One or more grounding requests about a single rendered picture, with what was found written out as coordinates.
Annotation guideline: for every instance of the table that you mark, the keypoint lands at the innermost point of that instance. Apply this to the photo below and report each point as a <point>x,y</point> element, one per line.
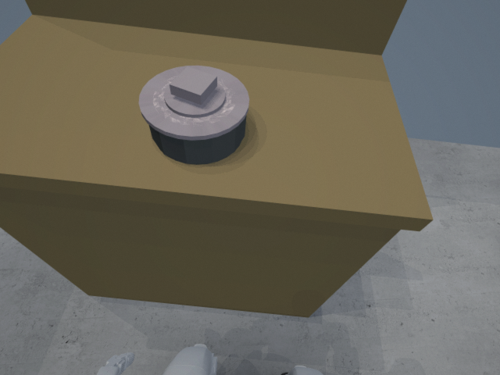
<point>322,180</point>

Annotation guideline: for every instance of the robot left thigh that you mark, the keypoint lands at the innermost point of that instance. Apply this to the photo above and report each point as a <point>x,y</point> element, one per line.
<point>193,361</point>

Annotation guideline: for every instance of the lid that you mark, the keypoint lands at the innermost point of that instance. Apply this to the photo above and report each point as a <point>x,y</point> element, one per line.
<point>225,108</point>

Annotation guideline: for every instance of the robot left hand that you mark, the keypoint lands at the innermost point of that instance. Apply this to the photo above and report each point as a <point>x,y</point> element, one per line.
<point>117,364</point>

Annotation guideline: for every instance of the pot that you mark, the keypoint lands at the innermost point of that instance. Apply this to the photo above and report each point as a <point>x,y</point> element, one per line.
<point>200,151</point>

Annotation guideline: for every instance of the knob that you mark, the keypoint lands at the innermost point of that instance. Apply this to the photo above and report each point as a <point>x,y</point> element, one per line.
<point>193,85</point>

